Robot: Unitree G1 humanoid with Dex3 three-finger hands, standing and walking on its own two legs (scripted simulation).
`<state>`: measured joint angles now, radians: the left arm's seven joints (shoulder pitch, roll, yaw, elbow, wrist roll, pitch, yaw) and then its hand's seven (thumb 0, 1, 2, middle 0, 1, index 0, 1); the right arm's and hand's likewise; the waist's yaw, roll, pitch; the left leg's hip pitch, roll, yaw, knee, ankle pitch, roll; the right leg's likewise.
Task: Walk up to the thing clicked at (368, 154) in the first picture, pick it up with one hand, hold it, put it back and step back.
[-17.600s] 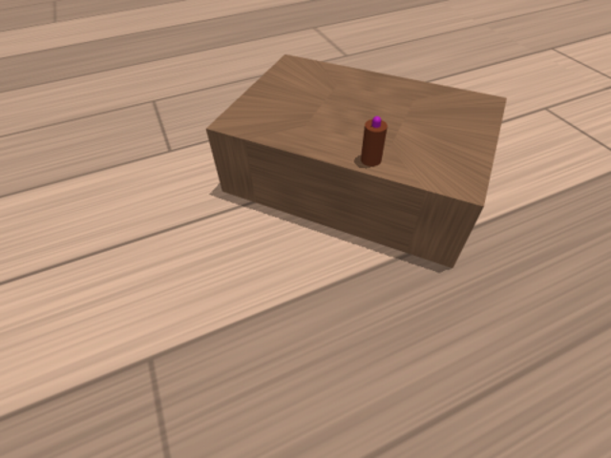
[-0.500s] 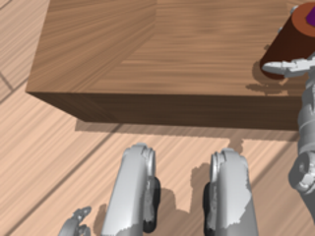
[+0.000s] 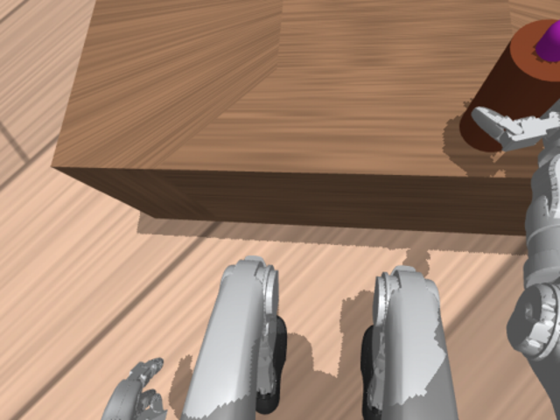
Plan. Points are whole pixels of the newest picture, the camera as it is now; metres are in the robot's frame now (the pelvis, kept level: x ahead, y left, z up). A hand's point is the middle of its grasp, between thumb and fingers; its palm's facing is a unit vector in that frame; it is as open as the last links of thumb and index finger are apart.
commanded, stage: settle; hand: right
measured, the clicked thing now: (521, 86) +0.52 -0.24 +0.02
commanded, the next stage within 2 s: lift in 1.18 s
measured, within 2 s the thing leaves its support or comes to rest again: leaves its support in 0.18 s
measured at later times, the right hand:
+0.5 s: hand (548, 66) +0.51 -0.24 +0.06, palm faces +0.19 +0.98 -0.03, open 10.7 cm
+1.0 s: hand (555, 63) +0.50 -0.23 +0.09, palm faces +0.18 +0.98 -0.03, open 10.7 cm
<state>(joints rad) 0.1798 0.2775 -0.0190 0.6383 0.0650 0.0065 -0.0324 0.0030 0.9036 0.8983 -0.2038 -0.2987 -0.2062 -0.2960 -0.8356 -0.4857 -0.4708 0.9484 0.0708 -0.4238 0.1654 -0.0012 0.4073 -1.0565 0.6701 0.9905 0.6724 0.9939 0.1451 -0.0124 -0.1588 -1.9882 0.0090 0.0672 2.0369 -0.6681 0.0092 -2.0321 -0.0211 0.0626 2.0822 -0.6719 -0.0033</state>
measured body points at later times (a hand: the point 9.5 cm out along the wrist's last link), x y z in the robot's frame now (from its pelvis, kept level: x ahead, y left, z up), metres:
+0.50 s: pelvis +0.02 -0.01 +0.07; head +0.23 -0.04 +0.47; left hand +0.11 +0.29 -0.04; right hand +0.50 -0.29 +0.07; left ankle +0.09 +0.12 -0.40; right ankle +0.08 -0.12 -0.40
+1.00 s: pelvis +0.02 +0.00 +0.10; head +0.22 -0.04 +0.50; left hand +0.12 +0.27 -0.02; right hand +0.48 -0.28 +0.09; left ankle +0.09 +0.12 -0.40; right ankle +0.08 -0.12 -0.40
